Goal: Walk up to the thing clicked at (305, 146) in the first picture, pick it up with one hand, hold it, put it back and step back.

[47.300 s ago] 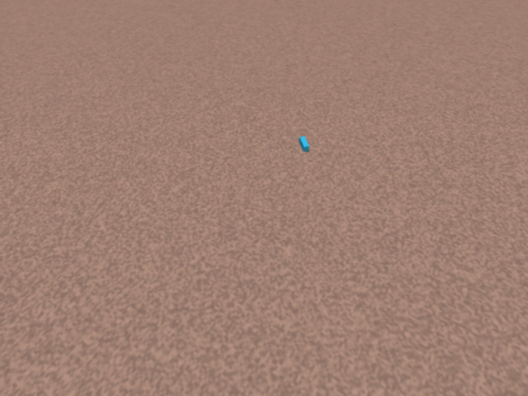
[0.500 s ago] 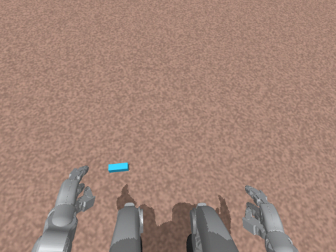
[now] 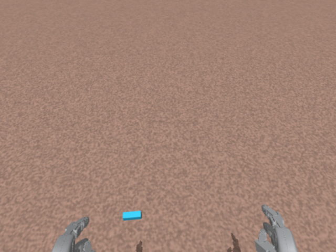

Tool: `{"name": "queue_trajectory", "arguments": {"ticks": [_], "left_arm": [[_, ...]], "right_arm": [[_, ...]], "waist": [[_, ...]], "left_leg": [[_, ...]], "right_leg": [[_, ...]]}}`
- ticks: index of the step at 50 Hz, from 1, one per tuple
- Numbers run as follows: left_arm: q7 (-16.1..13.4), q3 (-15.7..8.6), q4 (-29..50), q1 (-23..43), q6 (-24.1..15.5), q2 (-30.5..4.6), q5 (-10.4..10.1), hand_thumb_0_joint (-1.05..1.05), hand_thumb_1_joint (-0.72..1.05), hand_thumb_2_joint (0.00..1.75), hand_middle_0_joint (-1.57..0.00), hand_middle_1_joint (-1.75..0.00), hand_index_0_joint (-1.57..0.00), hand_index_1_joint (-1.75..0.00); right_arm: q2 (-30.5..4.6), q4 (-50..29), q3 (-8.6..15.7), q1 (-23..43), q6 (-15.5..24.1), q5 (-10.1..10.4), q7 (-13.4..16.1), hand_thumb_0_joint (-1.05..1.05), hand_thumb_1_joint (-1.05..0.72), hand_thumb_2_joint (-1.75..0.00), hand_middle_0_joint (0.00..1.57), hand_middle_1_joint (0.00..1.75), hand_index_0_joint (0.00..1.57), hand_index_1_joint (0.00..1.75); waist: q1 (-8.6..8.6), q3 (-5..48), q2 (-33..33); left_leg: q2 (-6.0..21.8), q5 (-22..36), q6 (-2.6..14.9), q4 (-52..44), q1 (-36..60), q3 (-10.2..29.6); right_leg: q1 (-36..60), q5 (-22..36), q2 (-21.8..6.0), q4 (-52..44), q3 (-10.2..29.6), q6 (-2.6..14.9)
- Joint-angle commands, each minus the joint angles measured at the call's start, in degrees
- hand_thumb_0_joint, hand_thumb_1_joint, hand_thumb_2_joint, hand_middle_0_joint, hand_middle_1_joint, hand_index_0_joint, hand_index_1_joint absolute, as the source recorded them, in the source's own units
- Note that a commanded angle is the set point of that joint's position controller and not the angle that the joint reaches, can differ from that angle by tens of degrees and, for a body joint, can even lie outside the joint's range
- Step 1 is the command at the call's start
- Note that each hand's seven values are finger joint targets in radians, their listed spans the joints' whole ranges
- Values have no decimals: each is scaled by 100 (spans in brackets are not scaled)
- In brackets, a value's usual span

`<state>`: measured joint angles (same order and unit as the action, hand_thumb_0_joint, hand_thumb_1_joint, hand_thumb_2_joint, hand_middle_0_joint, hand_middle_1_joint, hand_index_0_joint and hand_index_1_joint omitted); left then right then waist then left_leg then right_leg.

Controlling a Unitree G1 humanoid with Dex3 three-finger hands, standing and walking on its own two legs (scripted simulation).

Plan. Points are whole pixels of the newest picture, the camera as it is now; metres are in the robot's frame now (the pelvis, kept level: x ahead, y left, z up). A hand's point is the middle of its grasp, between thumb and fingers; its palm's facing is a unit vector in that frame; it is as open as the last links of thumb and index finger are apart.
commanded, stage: home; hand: left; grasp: from above
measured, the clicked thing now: (132, 215) +0.46 +0.20 -0.70
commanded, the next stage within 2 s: stand in 1.94 s
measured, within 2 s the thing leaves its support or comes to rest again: neither
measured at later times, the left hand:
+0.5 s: hand out of the picture +0.16 +0.17 -0.05, palm faces +0.05 -0.98 -0.19, open 7.4 cm
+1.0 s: hand out of the picture +0.15 +0.18 -0.05, palm faces +0.05 -0.98 -0.19, open 7.4 cm
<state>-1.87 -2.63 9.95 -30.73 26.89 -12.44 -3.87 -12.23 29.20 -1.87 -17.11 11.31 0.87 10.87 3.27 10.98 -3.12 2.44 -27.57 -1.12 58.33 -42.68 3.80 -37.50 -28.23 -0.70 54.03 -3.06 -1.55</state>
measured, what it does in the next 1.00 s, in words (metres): stands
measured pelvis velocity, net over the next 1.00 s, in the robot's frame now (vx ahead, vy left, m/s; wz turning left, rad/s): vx -0.01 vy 0.00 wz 0.00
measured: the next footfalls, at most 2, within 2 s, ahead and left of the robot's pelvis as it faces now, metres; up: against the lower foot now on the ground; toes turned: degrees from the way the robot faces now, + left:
none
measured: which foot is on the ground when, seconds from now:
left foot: down 0.00-1.00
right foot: down 0.00-1.00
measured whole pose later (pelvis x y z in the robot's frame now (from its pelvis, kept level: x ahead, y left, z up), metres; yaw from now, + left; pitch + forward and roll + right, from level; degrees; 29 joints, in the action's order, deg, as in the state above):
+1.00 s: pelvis -0.01 +0.00 +0.00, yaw +0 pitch +10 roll -3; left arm -0.8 -2.1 8.2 -28.9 26.4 -12.6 -3.0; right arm -12.2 30.7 -2.1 -16.1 13.5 0.0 10.7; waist 2.4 8.8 -2.3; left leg 2.4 -27.1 -1.2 58.3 -41.3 3.8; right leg -36.3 -27.9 -0.7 54.3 -3.0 -1.5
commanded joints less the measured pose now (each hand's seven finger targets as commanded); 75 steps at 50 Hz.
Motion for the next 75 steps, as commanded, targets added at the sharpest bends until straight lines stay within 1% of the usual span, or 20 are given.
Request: {"name": "queue_trajectory", "arguments": {"ticks": [1,10,16,23,27,33,38,42,47,58,63,64,65,66,67,68,69,70,73,75], "left_arm": [[45,-255,902,264,-254,-516,37,0,90,90,-20,-30,-20,-30],[48,-330,1031,316,-347,-596,108,0,90,90,-20,-30,-20,-30],[31,-262,946,324,-338,-594,130,0,90,90,-20,-30,-20,-30],[26,-261,958,258,-322,-579,99,0,90,90,-20,-30,-20,-30],[26,-292,868,294,-343,-596,107,0,90,90,-20,-30,-20,-30],[37,-288,946,320,-317,-638,104,0,90,90,-20,-30,-20,-30],[27,-273,908,352,-323,-597,108,0,90,90,-20,-30,-20,-30],[59,-276,932,277,-312,-617,100,0,90,90,-20,-30,-20,-30],[33,-272,935,353,-322,-610,104,0,90,90,-20,-30,-20,-30],[36,-288,997,297,-339,-632,110,0,90,90,-20,-30,-20,-30],[36,-265,814,247,-315,-613,139,0,90,90,-20,-30,-20,-30],[39,-235,1038,356,-336,-624,116,0,90,90,-20,-30,-20,-30],[52,-273,767,224,-299,-628,118,0,90,90,-20,-30,-20,-30],[51,-178,1049,378,-324,-589,108,0,90,90,-20,-30,-20,-30],[50,-295,940,274,-319,-620,91,0,90,90,-20,-30,-20,-30],[46,-251,802,177,-306,-575,102,0,90,90,-20,-30,-20,-30],[45,-236,1147,417,-348,-632,85,0,90,90,-20,-30,-20,-30],[45,-292,815,215,-318,-621,94,0,90,90,-20,-30,-20,-30],[40,-309,1016,270,-359,-661,86,0,90,90,-20,-30,-20,-30],[50,-253,926,242,-344,-629,103,0,90,90,-20,-30,-20,-30]], "right_arm": [[-727,-852,311,358,435,-39,40,0,-90,-90,20,30,20,30],[-726,-809,306,433,549,-84,16,0,-90,-90,20,30,20,30],[-723,-773,283,474,534,-86,15,0,-90,-90,20,30,20,30],[-739,-761,302,436,535,-79,23,0,-90,-90,20,30,20,30],[-735,-769,304,481,538,-76,32,0,-90,-90,20,30,20,30],[-737,-752,314,456,536,-74,36,0,-90,-90,20,30,20,30],[-737,-770,299,482,542,-76,31,0,-90,-90,20,30,20,30],[-747,-715,318,439,558,-80,22,0,-90,-90,20,30,20,30],[-726,-785,299,521,564,-69,28,0,-90,-90,20,30,20,30],[-724,-756,313,448,568,-75,38,0,-90,-90,20,30,20,30],[-738,-710,324,468,565,-77,25,0,-90,-90,20,30,20,30],[-710,-780,300,497,558,-69,25,0,-90,-90,20,30,20,30],[-764,-702,322,443,554,-76,23,0,-90,-90,20,30,20,30],[-733,-757,300,489,566,-71,14,0,-90,-90,20,30,20,30],[-730,-720,318,444,560,-71,13,0,-90,-90,20,30,20,30],[-756,-732,338,454,554,-70,23,0,-90,-90,20,30,20,30],[-716,-787,300,496,561,-63,20,0,-90,-90,20,30,20,30],[-754,-715,327,432,553,-70,20,0,-90,-90,20,30,20,30],[-725,-717,329,433,549,-69,27,0,-90,-90,20,30,20,30],[-747,-713,334,404,546,-76,20,0,-90,-90,20,30,20,30]], "waist": [[17,164,134],[-70,369,-117],[-82,334,-63],[-90,459,35],[-123,234,62],[-99,391,-44],[-111,262,60],[-94,317,-136],[-110,134,25],[-111,412,13],[-123,217,-66],[-141,254,-120],[-88,257,-76],[-122,172,-153],[-128,280,-121],[-106,298,24],[-137,288,-86],[-97,285,-19],[-124,512,-12],[-81,437,-23]], "left_leg": [[-216,1248,171,-911,856,-158],[-246,1278,147,-893,999,-179],[-241,1207,157,-913,967,-189],[-229,1500,156,-867,1031,-176],[-217,1170,156,-947,908,-185],[-215,1373,151,-888,1014,-189],[-211,1049,161,-955,894,-182],[-209,1069,145,-965,981,-181],[-209,887,159,-981,794,-182],[-202,1294,152,-879,993,-189],[-158,970,133,-1043,880,-83],[-186,1044,134,-990,877,-136],[-164,986,136,-1023,924,-101],[-145,937,122,-1077,901,-62],[-155,1064,123,-1013,913,-77],[-151,1124,133,-992,928,-91],[-173,1202,137,-954,900,-119],[-172,1105,143,-962,931,-131],[-176,1525,141,-849,1012,-140],[-173,1528,142,-850,1032,-157]], "right_leg": [[86,1191,216,-843,-183,120],[218,1238,182,-805,-130,120],[225,1193,183,-847,-112,111],[335,1436,193,-797,-127,111],[232,1126,193,-856,-134,109],[263,1328,180,-840,-100,105],[242,1031,185,-878,-122,110],[222,1049,184,-835,-112,121],[165,870,187,-898,-122,112],[296,1226,184,-830,-98,111],[143,912,216,-772,-158,139],[169,984,196,-812,-135,132],[141,916,216,-795,-142,139],[108,890,223,-763,-166,134],[180,990,207,-755,-153,137],[194,1019,217,-760,-152,134],[198,1110,204,-783,-145,126],[187,1032,209,-789,-127,127],[319,1403,195,-751,-110,123],[260,1413,198,-740,-98,122]]}}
